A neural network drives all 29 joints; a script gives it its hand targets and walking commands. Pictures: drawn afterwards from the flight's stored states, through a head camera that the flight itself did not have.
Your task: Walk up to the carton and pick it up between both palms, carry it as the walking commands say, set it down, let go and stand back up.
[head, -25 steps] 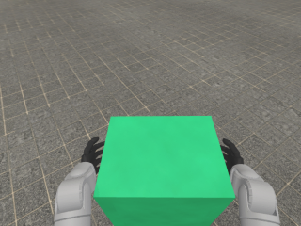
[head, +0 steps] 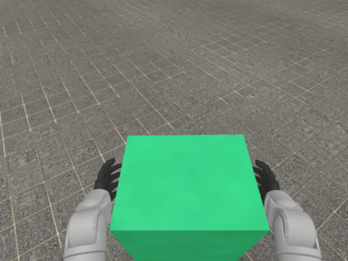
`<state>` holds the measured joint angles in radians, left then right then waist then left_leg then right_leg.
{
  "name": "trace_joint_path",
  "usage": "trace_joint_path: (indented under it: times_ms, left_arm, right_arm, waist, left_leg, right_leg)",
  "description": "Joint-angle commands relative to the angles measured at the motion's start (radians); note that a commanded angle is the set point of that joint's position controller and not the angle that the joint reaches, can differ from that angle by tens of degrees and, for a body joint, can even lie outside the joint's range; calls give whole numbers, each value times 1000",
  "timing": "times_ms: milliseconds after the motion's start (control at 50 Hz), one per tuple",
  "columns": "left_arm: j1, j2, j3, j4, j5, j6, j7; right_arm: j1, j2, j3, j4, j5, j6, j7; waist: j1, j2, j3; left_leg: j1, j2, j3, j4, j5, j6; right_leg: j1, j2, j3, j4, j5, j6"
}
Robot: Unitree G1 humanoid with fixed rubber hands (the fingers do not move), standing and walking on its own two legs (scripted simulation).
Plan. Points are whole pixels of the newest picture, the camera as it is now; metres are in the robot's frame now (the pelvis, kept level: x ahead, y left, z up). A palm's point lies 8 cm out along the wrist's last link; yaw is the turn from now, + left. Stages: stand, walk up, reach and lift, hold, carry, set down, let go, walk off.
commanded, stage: carry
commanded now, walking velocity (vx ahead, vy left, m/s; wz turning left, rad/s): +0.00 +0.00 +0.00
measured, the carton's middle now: (185, 202) +0.27 +0.00 -0.04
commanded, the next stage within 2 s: hold in 0.38 s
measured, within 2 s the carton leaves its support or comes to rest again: neither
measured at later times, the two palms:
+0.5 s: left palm (104, 195) +0.26 +0.18 +0.03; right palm (264, 195) +0.25 -0.18 +0.03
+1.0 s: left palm (111, 196) +0.25 +0.16 +0.05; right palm (278, 197) +0.24 -0.21 +0.04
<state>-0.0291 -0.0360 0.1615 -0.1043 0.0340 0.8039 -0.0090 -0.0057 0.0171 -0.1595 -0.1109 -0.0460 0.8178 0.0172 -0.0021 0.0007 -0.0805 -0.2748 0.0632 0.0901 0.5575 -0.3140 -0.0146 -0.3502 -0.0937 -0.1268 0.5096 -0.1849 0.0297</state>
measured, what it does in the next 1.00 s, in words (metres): shifts its weight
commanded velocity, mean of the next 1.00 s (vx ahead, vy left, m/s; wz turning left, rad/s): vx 0.00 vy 0.00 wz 0.00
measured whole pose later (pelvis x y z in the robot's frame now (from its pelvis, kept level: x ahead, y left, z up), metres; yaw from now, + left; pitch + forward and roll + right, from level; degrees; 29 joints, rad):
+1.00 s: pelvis -0.06 -0.02 +0.00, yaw +4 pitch -8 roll +0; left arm -0.35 0.00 0.21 0.35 0.15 0.68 -0.05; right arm -0.31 -0.02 -0.24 0.26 -0.16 0.76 0.05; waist -0.05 0.02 0.10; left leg -0.14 0.00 -0.03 0.45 -0.18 0.00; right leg -0.19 -0.03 0.01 0.41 -0.10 0.02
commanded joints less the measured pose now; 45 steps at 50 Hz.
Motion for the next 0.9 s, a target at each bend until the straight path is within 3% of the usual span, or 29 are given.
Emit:
trace_joint_path:
  times_ms: [0, 20, 40, 60, 120, 180, 200, 240, 360, 380, 420, 480, 520, 540, 560, 600, 680, 700, 740, 760, 780, 860, 880]
  left_arm:
    - [-390, -561, -505, -136, -116, -42, -66]
    - [-406, -571, -524, -200, -141, -43, -62]
    - [-396, -568, -517, -162, -129, -42, -64]
    - [-417, -593, -538, -227, -156, -40, -60]
    - [-409, -577, -509, -145, -124, -37, -65]
    - [-415, -586, -526, -193, -148, -41, -64]
    - [-401, -580, -511, -131, -125, -42, -70]
    - [-424, -587, -519, -171, -138, -49, -68]
    - [-420, -592, -513, -117, -115, -62, -80]
    - [-394, -394, -413, 134, -27, -58, -67]
    - [-365, -403, -463, 20, -40, -109, -60]
    - [-399, -492, -565, -113, -111, -151, -68]
    - [-421, -486, -589, -161, -136, -168, -63]
    - [-414, -476, -583, -171, -135, -173, -62]
    - [-429, -454, -577, -176, -131, -174, -58]
    - [-453, -440, -570, -124, -124, -165, -59]
    - [-506, -406, -480, 32, -94, -151, -68]
    - [-530, -401, -448, 82, -76, -148, -71]
    - [-580, -419, -410, 145, -65, -147, -81]
    - [-606, -444, -398, 165, -57, -151, -88]
    - [-653, -475, -400, 178, -64, -158, -98]
    - [-833, -613, -408, 222, -65, -176, -162]
    - [-884, -656, -413, 231, -66, -186, -183]
  right_arm:
    - [-427, 547, 496, -158, 115, -50, 66]
    - [-430, 562, 513, -207, 139, -50, 63]
    - [-423, 554, 501, -175, 125, -51, 66]
    - [-441, 582, 522, -232, 154, -48, 63]
    - [-441, 563, 501, -166, 125, -46, 66]
    - [-439, 573, 508, -206, 141, -50, 63]
    - [-432, 559, 490, -154, 117, -52, 69]
    - [-446, 574, 502, -181, 134, -56, 69]
    - [-454, 573, 499, -135, 117, -69, 85]
    - [-451, 337, 430, 72, 71, -74, 81]
    - [-434, 356, 462, -18, 88, -118, 79]
    - [-474, 425, 514, -175, 115, -160, 84]
    - [-445, 418, 502, -176, 117, -169, 82]
    - [-434, 415, 512, -179, 121, -171, 81]
    - [-426, 395, 502, -165, 118, -168, 82]
    - [-445, 333, 452, -156, 95, -158, 88]
    - [-533, 306, 395, -72, 70, -130, 88]
    - [-559, 309, 376, -30, 62, -123, 89]
    - [-619, 342, 359, 27, 57, -112, 96]
    - [-661, 371, 364, 40, 64, -113, 104]
    - [-694, 414, 366, 66, 65, -113, 112]
    - [-850, 608, 393, 147, 82, -120, 155]
    - [-910, 672, 416, 153, 92, -126, 168]
  waist:
    - [-1, 4, -247]
    - [-2, 8, -253]
    - [-2, 17, -251]
    - [-2, 14, -247]
    - [-2, -2, -244]
    - [-2, 4, -255]
    - [-2, 17, -257]
    - [-1, 2, -257]
    - [-1, 1, -234]
    - [40, 31, 56]
    - [14, 44, -53]
    - [-16, 27, -272]
    - [-40, 39, -330]
    - [-35, 35, -348]
    - [-35, 48, -327]
    - [-70, 60, -262]
    - [-68, -7, -120]
    - [-59, 1, -80]
    - [-53, -20, -56]
    - [-37, -11, -51]
    - [-45, -39, -77]
    - [-42, -54, -153]
    - [-27, -66, -197]
  left_leg:
    - [22, 83, -42, -95, 224, 9]
    - [22, 84, -45, -98, 219, 11]
    - [17, 85, -46, -97, 231, 10]
    - [18, 85, -47, -98, 228, 10]
    - [14, 85, -45, -96, 220, 11]
    - [19, 83, -45, -97, 222, 12]
    - [19, 84, -45, -92, 243, 14]
    - [19, 86, -44, -92, 234, 13]
    - [1, 82, -46, -100, 206, 12]
    - [27, -133, -114, -179, 284, 44]
    - [97, -117, -145, -177, 457, 37]
    - [167, -112, -154, -173, 603, 22]
    - [191, -113, -161, -184, 675, 18]
    - [191, -114, -162, -195, 676, 19]
    - [190, -115, -158, -209, 638, 20]
    - [205, -116, -152, -237, 505, 16]
    - [90, -125, -136, -284, 177, 41]
    - [55, -128, -131, -294, 92, 47]
    - [22, -130, -127, -296, 3, 55]
    - [6, -130, -127, -295, -24, 58]
    - [26, -130, -126, -285, -31, 58]
    - [83, -150, -122, -231, -36, 53]
    - [96, -158, -118, -213, -28, 52]
  right_leg:
    - [157, -67, 46, -50, 184, -21]
    - [162, -68, 48, -47, 181, -21]
    - [162, -66, 43, -46, 185, -20]
    - [158, -66, 47, -46, 183, -20]
    - [160, -66, 48, -49, 179, -19]
    - [165, -68, 50, -43, 183, -20]
    - [167, -67, 44, -41, 186, -18]
    - [172, -67, 48, -42, 184, -20]
    - [168, -66, 48, -45, 163, -15]
    - [309, 157, 130, -144, 186, -57]
    - [336, 155, 140, -131, 271, -52]
    - [447, 171, 146, -134, 401, -49]
    - [496, 169, 155, -138, 474, -51]
    - [513, 169, 154, -140, 487, -48]
    - [504, 168, 152, -148, 454, -52]
    - [431, 176, 139, -175, 319, -65]
    - [412, 166, 121, -193, 120, -71]
    - [406, 160, 119, -192, 61, -70]
    - [400, 155, 117, -186, -28, -58]
    - [401, 154, 120, -179, -54, -55]
    - [384, 155, 123, -179, -80, -50]
    - [334, 150, 163, -190, -183, -42]
    - [342, 144, 184, -198, -207, -37]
